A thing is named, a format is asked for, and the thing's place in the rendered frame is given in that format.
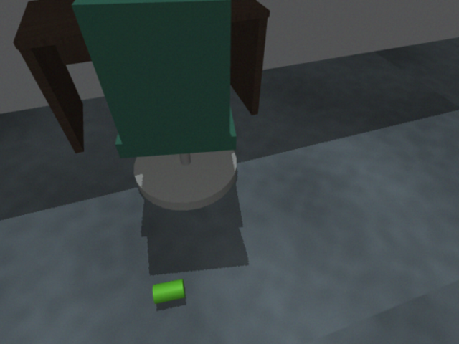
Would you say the office chair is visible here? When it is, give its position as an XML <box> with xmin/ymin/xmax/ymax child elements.
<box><xmin>72</xmin><ymin>0</ymin><xmax>237</xmax><ymax>211</ymax></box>

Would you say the can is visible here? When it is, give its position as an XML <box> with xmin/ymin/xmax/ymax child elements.
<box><xmin>153</xmin><ymin>279</ymin><xmax>185</xmax><ymax>304</ymax></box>

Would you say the desk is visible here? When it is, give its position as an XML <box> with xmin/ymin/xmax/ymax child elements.
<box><xmin>13</xmin><ymin>0</ymin><xmax>270</xmax><ymax>153</ymax></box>

